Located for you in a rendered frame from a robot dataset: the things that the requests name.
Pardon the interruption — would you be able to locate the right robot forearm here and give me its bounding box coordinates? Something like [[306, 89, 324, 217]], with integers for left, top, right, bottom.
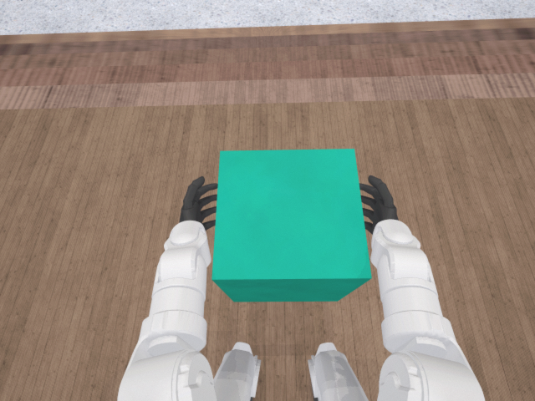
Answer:
[[370, 220, 485, 400]]

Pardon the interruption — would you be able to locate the robot left shin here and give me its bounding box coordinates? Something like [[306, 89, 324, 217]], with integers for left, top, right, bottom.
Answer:
[[222, 342, 252, 361]]

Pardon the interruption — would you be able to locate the right robot hand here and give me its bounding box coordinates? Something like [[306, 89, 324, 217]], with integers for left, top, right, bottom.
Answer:
[[359, 175, 399, 235]]

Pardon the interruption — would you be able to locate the right robot thigh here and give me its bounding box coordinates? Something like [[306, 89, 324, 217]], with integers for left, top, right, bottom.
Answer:
[[308, 350, 369, 401]]

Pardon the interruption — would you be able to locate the carton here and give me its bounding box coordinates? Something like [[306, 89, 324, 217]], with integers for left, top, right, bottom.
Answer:
[[212, 149, 372, 302]]

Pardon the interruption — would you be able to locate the left robot forearm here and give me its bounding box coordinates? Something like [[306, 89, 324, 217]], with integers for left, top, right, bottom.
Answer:
[[117, 221, 211, 401]]

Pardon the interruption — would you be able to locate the left robot hand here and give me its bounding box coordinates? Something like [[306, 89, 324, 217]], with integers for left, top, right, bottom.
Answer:
[[179, 176, 218, 230]]

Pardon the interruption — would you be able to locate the right robot upper arm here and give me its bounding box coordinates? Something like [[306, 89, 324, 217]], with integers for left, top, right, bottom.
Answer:
[[377, 350, 485, 401]]

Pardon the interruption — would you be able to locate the left robot upper arm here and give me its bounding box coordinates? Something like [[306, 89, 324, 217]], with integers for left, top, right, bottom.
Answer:
[[118, 349, 217, 401]]

